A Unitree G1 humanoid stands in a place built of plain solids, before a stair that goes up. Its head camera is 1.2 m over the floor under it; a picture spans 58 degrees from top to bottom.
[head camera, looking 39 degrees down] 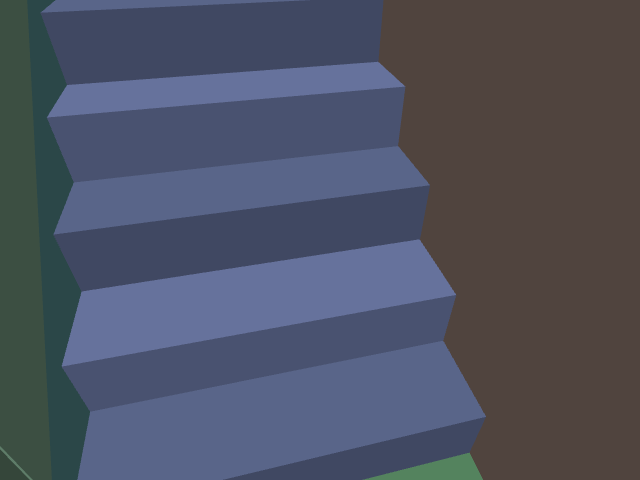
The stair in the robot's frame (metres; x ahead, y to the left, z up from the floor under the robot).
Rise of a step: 0.19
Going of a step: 0.24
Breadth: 0.96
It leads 13 degrees to the left of straight ahead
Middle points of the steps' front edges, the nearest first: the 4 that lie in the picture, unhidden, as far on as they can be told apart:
0.44 0.05 0.19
0.68 0.11 0.38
0.91 0.16 0.57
1.14 0.22 0.76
